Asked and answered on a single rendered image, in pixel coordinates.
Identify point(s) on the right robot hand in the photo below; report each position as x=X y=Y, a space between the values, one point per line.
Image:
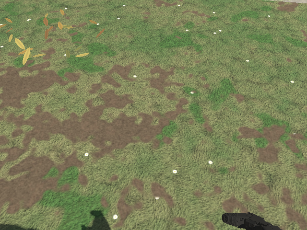
x=248 y=221

